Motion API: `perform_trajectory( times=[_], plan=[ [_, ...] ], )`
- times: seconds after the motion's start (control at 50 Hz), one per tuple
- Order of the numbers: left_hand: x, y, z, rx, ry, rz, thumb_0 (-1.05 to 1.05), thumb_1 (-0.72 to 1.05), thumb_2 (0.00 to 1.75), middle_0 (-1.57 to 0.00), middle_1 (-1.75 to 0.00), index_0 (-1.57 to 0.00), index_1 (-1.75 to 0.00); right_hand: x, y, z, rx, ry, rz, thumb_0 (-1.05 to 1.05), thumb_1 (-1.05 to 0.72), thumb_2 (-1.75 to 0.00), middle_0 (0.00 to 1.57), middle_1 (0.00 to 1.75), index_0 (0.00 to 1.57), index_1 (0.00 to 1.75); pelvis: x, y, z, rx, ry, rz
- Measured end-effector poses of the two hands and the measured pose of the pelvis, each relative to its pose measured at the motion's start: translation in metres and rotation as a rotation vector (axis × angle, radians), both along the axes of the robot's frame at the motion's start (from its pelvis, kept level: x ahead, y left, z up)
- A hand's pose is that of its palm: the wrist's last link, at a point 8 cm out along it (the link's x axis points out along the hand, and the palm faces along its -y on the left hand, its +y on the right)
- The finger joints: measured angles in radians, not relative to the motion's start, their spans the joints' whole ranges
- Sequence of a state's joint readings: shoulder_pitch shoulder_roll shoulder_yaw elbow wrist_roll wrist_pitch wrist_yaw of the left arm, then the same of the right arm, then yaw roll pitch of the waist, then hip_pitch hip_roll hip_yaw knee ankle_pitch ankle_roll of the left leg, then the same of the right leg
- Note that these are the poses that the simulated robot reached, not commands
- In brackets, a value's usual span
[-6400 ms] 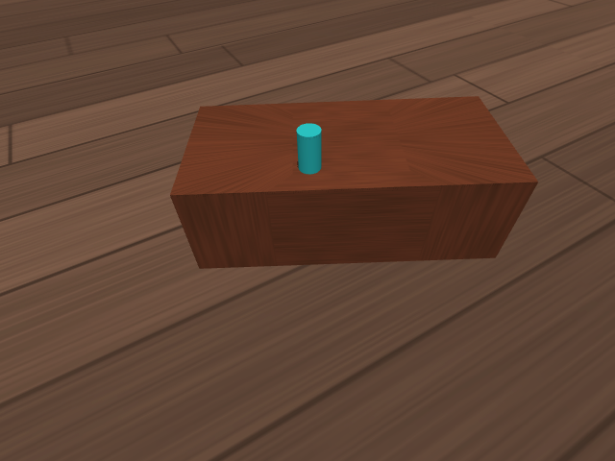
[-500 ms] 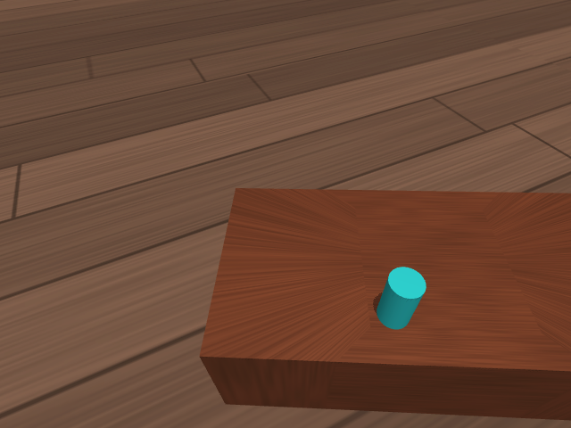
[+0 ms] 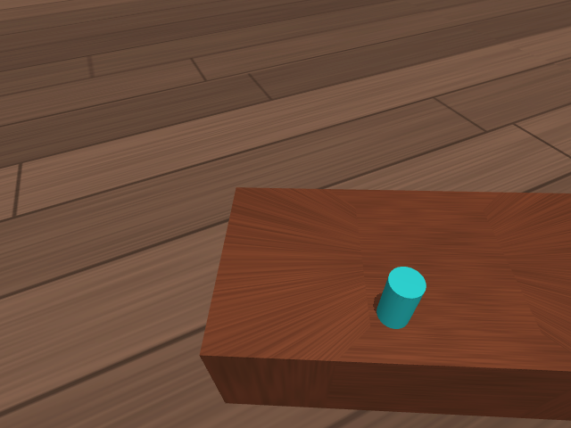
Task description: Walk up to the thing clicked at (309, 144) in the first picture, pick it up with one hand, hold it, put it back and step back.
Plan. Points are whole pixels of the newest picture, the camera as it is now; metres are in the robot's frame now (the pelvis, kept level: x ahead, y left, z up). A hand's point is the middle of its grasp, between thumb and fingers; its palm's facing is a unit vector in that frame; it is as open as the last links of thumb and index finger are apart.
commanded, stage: stand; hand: right
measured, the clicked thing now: (399, 298) +0.48 -0.23 -0.29
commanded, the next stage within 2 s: go down in 0.62 s
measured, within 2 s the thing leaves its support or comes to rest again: neither
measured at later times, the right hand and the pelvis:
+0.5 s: hand out of the picture +0.08 -0.25 -0.16, palm faces -0.03 +0.94 -0.34, open 7.4 cm; pelvis +0.00 +0.00 +0.00, yaw +0 degrees
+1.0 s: hand out of the picture +0.16 -0.25 -0.15, palm faces +0.07 +0.95 -0.31, open 11.9 cm; pelvis -0.01 +0.00 -0.02, yaw -1 degrees
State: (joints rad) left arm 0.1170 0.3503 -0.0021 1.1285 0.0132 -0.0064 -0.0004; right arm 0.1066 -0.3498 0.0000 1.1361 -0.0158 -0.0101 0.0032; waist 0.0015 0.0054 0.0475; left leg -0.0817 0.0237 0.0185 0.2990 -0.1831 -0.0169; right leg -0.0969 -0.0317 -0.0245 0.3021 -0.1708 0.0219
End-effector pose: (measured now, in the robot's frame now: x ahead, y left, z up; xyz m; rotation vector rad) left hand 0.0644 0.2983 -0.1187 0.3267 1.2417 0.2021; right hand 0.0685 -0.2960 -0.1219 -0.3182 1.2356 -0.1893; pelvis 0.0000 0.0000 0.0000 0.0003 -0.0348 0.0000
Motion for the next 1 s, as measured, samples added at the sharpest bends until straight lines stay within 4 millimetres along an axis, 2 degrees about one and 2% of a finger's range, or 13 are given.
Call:
perform_trajectory(
  times=[0.28, 0.74, 0.78, 0.84, 0.92, 1.0],
  plan=[
    [-0.001, 0.000, -0.001, -0.001, 0.008, 0.002, 0.01, 0.90, 0.90, -0.21, -0.30, -0.20, -0.30, -0.003, 0.000, -0.001, -0.002, 0.013, -0.003, 0.00, -0.91, -0.90, 0.20, 0.30, 0.20, 0.30, 0.002, 0.001, 0.000, 0.000, 0.002, 0.001],
    [0.006, 0.001, 0.000, 0.000, 0.002, -0.001, 0.01, 0.90, 0.90, -0.21, -0.30, -0.20, -0.30, 0.008, 0.001, 0.000, -0.002, 0.000, 0.001, 0.00, -0.91, -0.90, 0.20, 0.30, 0.20, 0.30, 0.007, 0.001, 0.000, 0.000, 0.005, 0.001],
    [0.015, -0.002, 0.000, -0.009, -0.062, 0.020, 0.01, 0.88, 0.88, -0.19, -0.28, -0.18, -0.28, 0.017, 0.004, 0.001, 0.003, -0.050, -0.014, 0.00, -0.89, -0.88, 0.18, 0.28, 0.18, 0.28, 0.004, 0.001, -0.002, 0.001, 0.020, 0.001],
    [0.043, -0.008, 0.001, -0.028, -0.198, 0.025, 0.01, 0.80, 0.79, -0.14, -0.21, -0.14, -0.21, 0.039, 0.011, 0.003, 0.015, -0.136, -0.021, 0.00, -0.80, -0.79, 0.13, 0.22, 0.13, 0.22, -0.005, 0.000, -0.007, 0.001, 0.042, -0.001],
    [0.079, -0.013, 0.009, -0.027, -0.343, 0.018, 0.01, 0.62, 0.60, -0.09, -0.14, -0.09, -0.13, 0.066, 0.011, 0.003, 0.016, -0.161, -0.038, 0.00, -0.61, -0.61, 0.09, 0.15, 0.09, 0.15, -0.011, 0.000, -0.012, 0.002, 0.088, -0.012],
    [0.094, -0.015, 0.017, -0.028, -0.411, 0.002, 0.01, 0.40, 0.41, -0.06, -0.09, -0.07, -0.09, 0.080, 0.005, 0.006, 0.027, -0.176, -0.046, 0.00, -0.40, -0.42, 0.06, 0.10, 0.07, 0.10, -0.011, 0.002, -0.018, 0.003, 0.120, -0.014]
  ],
)
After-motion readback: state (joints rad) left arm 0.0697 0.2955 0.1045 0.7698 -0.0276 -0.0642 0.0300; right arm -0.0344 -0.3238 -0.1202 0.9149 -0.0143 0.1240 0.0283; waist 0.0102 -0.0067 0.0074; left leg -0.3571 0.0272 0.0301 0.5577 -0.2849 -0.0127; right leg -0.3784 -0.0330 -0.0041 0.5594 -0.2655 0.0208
